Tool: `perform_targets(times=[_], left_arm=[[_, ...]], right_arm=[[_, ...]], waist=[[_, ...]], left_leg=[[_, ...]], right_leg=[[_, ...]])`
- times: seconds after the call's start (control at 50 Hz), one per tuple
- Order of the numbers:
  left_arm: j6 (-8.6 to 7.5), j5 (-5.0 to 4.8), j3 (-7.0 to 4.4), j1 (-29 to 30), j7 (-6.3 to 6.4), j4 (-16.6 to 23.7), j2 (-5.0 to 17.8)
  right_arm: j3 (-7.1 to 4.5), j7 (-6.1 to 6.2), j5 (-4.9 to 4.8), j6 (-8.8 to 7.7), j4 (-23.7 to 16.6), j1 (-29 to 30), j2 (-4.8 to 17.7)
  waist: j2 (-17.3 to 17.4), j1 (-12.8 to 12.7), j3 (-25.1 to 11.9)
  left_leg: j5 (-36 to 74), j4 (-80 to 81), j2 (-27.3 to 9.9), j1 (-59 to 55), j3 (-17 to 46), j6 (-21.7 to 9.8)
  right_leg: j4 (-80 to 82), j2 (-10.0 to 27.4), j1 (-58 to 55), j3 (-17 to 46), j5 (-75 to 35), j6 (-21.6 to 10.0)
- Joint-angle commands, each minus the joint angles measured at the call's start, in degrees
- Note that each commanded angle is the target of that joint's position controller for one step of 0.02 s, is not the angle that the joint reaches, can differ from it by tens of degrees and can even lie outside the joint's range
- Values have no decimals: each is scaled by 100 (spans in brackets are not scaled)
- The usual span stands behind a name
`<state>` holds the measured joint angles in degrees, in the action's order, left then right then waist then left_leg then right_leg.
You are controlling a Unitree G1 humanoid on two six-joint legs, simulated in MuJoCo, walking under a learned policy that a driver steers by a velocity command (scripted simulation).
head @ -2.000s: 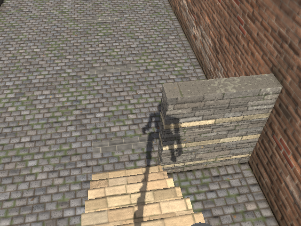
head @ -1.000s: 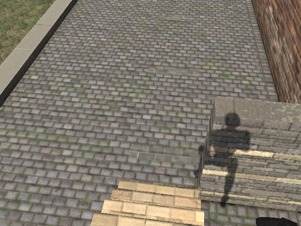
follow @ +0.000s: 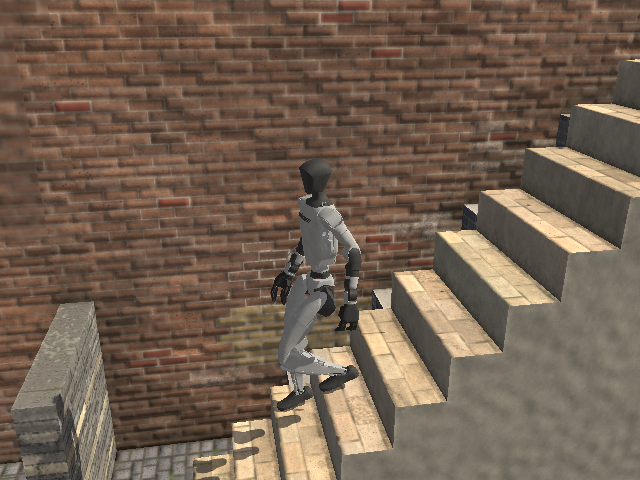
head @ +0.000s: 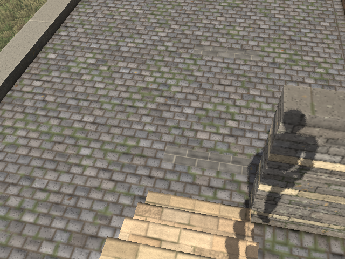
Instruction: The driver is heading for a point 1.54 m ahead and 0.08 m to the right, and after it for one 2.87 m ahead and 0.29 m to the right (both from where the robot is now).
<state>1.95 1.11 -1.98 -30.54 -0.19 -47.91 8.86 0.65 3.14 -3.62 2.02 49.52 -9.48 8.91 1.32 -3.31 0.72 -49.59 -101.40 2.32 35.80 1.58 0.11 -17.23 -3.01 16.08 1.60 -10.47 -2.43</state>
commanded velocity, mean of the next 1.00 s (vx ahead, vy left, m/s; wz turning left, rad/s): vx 0.00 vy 0.00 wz -0.24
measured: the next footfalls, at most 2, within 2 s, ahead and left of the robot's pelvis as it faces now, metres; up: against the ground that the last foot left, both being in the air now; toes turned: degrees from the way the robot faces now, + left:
right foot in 0.06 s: +0.13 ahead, -0.14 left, -0.03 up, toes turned +4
left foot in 0.28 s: +0.03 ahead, +0.17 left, +0.19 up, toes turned -15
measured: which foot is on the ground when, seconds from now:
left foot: up 0.00-0.26, down 0.28-0.68, up 0.70-0.98, down 1.00-1.00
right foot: up 0.00-0.04, down 0.06-0.34, up 0.36-0.70, down 0.72-1.00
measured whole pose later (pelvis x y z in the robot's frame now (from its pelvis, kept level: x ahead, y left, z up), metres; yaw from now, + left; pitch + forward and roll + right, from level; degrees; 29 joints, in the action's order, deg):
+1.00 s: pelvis +0.08 +0.10 -0.06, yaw -15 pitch -2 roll -2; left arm 3.1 -0.1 3.4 -23.6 1.3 -52.3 6.4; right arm 1.0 0.4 -2.1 4.7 41.9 -13.5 5.8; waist 4.5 1.1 -4.0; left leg -11.0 -53.3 -3.7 24.7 10.7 3.4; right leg -37.6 -2.7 17.7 -2.2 18.0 -1.6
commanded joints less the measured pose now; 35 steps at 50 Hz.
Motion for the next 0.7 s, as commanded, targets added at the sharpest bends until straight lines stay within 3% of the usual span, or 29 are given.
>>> perform_targets(times=[0.02, 0.04, 0.06, 0.08, 0.1, 0.12, 0.14, 0.16, 0.18, 0.22, 0.26, 0.28, 0.3, 0.32, 0.34, 0.36, 0.38, 0.4, 0.42, 0.46, 0.48, 0.5, 0.54, 0.6, 0.62, 0.64, 0.66, 0.68, 0.7], left_arm=[[202, 390, -191, -1479, 184, 248, 699], [204, 370, -189, -703, 207, 679, 989], [211, 212, -211, 128, 234, 1066, 1429], [42, -106, -390, 1073, 359, 1090, 2493], [-35, -194, -346, 1476, 401, 976, 2185], [-20, 37, -159, 965, 452, 999, 1552], [40, 240, -71, 660, 452, 1113, 1313], [62, 119, -88, 410, 496, 1063, 1439], [102, -8, -74, 163, 612, 982, 1475], [208, -21, -96, 332, 735, 1035, 1683], [298, -162, -150, 882, 718, 1122, 1885], [320, -334, -173, 880, 686, 1228, 1875], [287, -507, -218, 946, 613, 1314, 1900], [221, -631, -256, 1563, 511, 1520, 1905], [145, -654, -300, 2975, 382, 2032, 1733], [34, -582, -243, 4503, 156, 2665, 1306], [-273, -572, -296, 5241, 56, 3040, 1264], [-403, -582, -234, 4311, 3, 2657, 865], [-379, -458, -259, 3080, -7, 2031, 817], [-193, -330, -398, 969, 6, 713, 1254], [20, -338, -284, 595, 3, 691, 1046], [189, -247, -151, 1016, 117, 1052, 975], [279, -146, 22, 2253, 244, 1730, 1005], [-105, -320, 59, 2400, -66, 1719, 965], [-238, -373, 86, 2392, -198, 1589, 955], [-352, -291, -50, 1402, -298, 1063, 1082], [-329, -278, 63, 700, -266, 956, 922], [-312, -240, 186, -243, -266, 638, 759], [-272, -223, 232, -340, -201, 378, 259]], right_arm=[[-20, 159, 112, -113, -318, 757, 450], [30, 208, 276, -71, -253, 337, 213], [99, 214, 359, -87, -604, 138, -84], [320, 59, 376, -209, -1488, -66, -406], [279, 35, 291, -214, -1486, -101, 32], [139, 114, 275, -219, -1353, 229, 607], [-43, 287, 221, -109, -1330, 386, 1106], [7, 362, 272, -70, -1499, 535, 904], [72, 319, 244, -21, -1767, 761, 628], [156, 181, 214, 21, -2053, 665, 384], [195, 32, 302, 13, -2076, 202, 423], [152, -51, 306, -10, -2138, 246, 568], [90, -84, 315, -80, -1970, -64, 866], [42, -69, 327, -116, -1882, -598, 1098], [-78, 4, 285, -115, -1480, -1857, 1419], [-370, 195, 395, -270, -1255, -2414, 2562], [-232, 197, 419, -574, -1313, -2321, 2209], [-101, 229, 327, -564, -1294, -1787, 1826], [-162, 321, 293, -443, -1286, -1260, 1711], [-31, 291, 348, 22, -1262, -463, 1281], [115, 221, 290, 117, -1462, 277, 1172], [193, 194, 232, 145, -1638, 479, 1002], [112, 249, 242, 175, -1515, -185, 995], [-113, 478, 148, 46, -866, -1521, 1070], [-133, 540, 144, 41, -810, -1635, 1015], [-164, 544, 272, 53, -745, -1302, 1055], [-25, 549, 255, 111, -1056, -660, 735], [-21, 537, 63, 119, -1180, -305, 644], [-103, 412, -69, 104, -917, -787, 733]], waist=[[-932, -920, -259], [-539, -488, -657], [-901, 49, -662], [-2930, 1025, -476], [-2693, 1094, -411], [-1614, 216, -428], [-160, -172, -447], [12, -388, -404], [-256, -468, -487], [-1010, -342, -522], [-1682, -19, -533], [-1855, -108, -264], [-1592, -108, -298], [-1249, 246, -311], [34, 1200, 87], [3869, 1995, 1945], [3433, 1923, 3136], [2609, 1097, 2579], [2715, 500, 1519], [978, -249, -809], [307, -722, -1042], [-30, -608, -889], [-510, 186, -371], [-328, 750, -293], [-49, 767, -187], [555, 311, -649], [159, -236, -121], [76, -655, 316], [-609, -432, 190]], left_leg=[[-87, -1884, 266, 2719, -716, 18], [206, -2107, 278, 1758, -1061, -11], [413, -2480, 344, 1246, -1240, 186], [1052, -1836, -353, 463, 258, 269], [1147, -1381, -417, 522, 415, 257], [862, -2033, -345, 1151, 722, 504], [1534, -1635, -123, 1978, 251, 836], [1640, -1310, -113, 2506, 374, 1010], [1665, -1230, -69, 2662, 383, 973], [1274, -938, 36, 2273, 201, 968], [1009, -38, -80, 1203, -182, 806], [358, 144, -187, 999, 46, 672], [-281, -83, -275, 612, 466, 619], [-351, 448, -333, -436, 716, 543], [223, 2860, -303, -2017, 1083, 399], [-1326, 8461, -1121, -452, 4018, -257], [-2421, 9385, -919, 380, 6053, -657], [-2160, 8144, -931, -98, 5434, -657], [-1381, 6535, -754, -188, 4841, -769], [378, 4427, -830, 678, 2937, -389], [110, 4357, -859, 1558, 2230, -277], [517, 4583, -777, 1489, 2030, -281], [1110, 4578, -320, 568, 1731, -230], [1351, 3940, -194, -1646, 1463, -512], [1517, 3701, -120, -1719, 1203, -509], [1918, 3304, -381, -585, 1470, -501], [2633, 3015, 57, 10, 725, -54], [2822, 2164, 796, 706, -274, 616], [1191, 526, 1019, 1983, -448, 485]], right_leg=[[330, 1909, -2063, 1739, 1491, -533], [121, 1156, -1194, 739, 1327, -159], [273, 1074, -35, 840, 1306, -455], [301, 2002, 1033, 2812, 1497, -1298], [367, 2122, 1195, 2841, 847, -1200], [-88, 2202, 617, 2803, 416, -1139], [-330, 2065, -176, 2840, 1076, -1302], [-380, 2150, -540, 3309, 1758, -1428], [-377, 2030, -794, 3431, 2354, -1308], [-265, 1686, -572, 3255, 3028, -1032], [-258, 1319, 178, 2531, 2692, -624], [-384, 1254, 505, 2550, 2590, -661], [-695, 1282, 1045, 2632, 2716, -656], [-1055, 1199, 2144, 2511, 2905, -593], [-2224, 628, 4174, 1795, 4057, -334], [-4602, -966, 5993, 461, 6674, 91], [-5452, -1392, 7128, 1680, 6924, -117], [-5655, -1393, 7497, 2262, 5555, -219], [-5480, -1208, 6829, 2129, 4345, -174], [-7009, -1018, 3294, 1248, 781, 336], [-7565, -1000, 2064, 602, 494, 712], [-7030, -814, 1876, 169, 768, 917], [-4515, -370, 1915, -22, 792, 862], [-1297, 110, 2340, 395, -962, 570], [-707, 179, 2205, 300, -1468, 460], [-2305, 116, 788, 172, -2465, 387], [-581, 97, 262, -272, -2149, 179], [1479, 360, -893, -535, -2756, -237], [1312, 866, -2553, -327, -3066, -414]])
